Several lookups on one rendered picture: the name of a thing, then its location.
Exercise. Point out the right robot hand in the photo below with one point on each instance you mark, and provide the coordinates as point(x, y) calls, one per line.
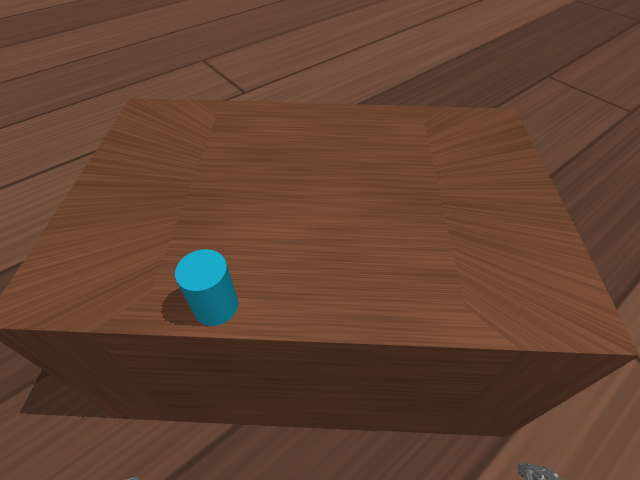
point(533, 472)

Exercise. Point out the can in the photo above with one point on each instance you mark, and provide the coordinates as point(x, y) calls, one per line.
point(205, 281)

